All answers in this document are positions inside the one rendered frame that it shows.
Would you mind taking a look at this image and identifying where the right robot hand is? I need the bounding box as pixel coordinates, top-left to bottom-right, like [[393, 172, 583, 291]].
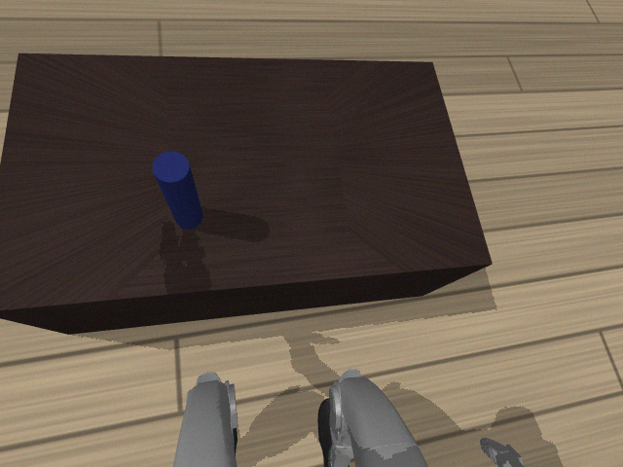
[[480, 438, 525, 467]]

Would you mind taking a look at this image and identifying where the right robot foot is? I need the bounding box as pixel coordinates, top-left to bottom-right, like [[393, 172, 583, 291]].
[[318, 398, 349, 467]]

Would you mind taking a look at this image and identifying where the can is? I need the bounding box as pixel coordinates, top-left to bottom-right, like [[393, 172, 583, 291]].
[[152, 151, 203, 230]]

